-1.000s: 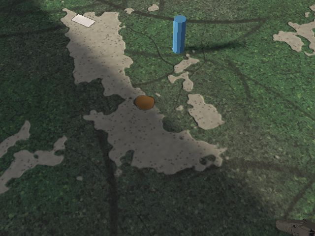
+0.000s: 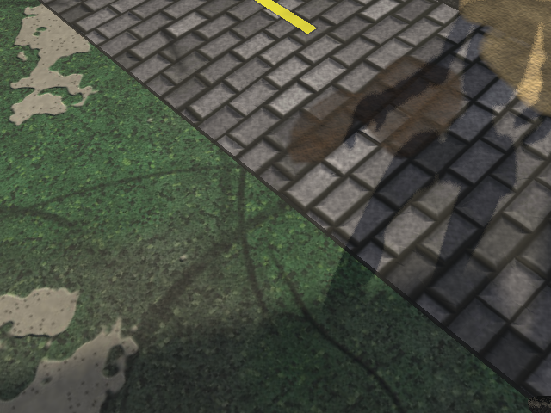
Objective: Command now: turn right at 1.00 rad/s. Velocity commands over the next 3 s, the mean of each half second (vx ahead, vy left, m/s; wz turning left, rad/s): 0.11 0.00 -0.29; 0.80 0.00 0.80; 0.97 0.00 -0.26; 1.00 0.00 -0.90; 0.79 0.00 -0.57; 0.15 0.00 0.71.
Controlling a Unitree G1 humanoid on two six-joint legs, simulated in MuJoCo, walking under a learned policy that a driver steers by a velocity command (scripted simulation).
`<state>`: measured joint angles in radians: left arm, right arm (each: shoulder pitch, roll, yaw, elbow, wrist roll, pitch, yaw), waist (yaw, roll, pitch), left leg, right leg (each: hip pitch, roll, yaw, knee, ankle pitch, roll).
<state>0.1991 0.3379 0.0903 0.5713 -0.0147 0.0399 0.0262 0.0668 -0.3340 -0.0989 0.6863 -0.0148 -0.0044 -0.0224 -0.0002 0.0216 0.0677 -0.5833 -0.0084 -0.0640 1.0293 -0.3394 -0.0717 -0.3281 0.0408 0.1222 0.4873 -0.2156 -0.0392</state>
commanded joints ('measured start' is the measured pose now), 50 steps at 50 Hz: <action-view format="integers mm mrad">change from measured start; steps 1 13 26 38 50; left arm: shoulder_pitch -49 47 139 181 8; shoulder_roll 177 58 145 104 80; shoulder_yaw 52 -3 36 2 -49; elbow -79 -44 102 173 10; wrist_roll -6 36 30 24 -16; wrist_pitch -11 -14 -129 -144 -234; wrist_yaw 16 12 -9 -13 -6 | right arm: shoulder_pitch -19 -23 8 -100 338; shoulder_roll -45 -43 -20 9 -157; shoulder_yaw -5 26 25 62 -11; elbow -64 -71 -209 -232 -96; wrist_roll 7 -48 78 58 24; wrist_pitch -14 -34 -27 -34 -74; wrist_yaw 3 33 5 94 59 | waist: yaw -10 83 95 100 -58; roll -146 227 -218 -94 -82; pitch -195 -156 -49 144 -169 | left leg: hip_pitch -12 341 -409 -323 674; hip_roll -43 344 32 144 238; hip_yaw -34 -560 -93 101 -624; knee -143 -756 -113 -45 -776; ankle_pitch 43 433 -114 297 -213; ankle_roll -14 356 81 86 395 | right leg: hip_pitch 187 -51 535 310 -459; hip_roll -186 56 -484 -299 -133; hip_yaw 269 158 434 -236 20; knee -75 381 -294 -422 907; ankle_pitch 352 -444 -451 43 -79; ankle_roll -167 86 -177 -57 11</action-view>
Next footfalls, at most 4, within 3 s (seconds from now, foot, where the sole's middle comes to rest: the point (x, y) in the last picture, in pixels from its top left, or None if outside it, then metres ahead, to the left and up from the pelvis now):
0.22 left None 0.12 0.12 -0.78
0.48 right None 0.02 -0.10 -0.78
0.90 left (206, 411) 0.41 0.24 -0.78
1.38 right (195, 234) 0.90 0.31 -0.78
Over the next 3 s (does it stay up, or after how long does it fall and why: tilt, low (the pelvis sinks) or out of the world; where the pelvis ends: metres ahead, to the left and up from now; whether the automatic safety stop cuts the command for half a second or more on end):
stays up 1.74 0.20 -0.01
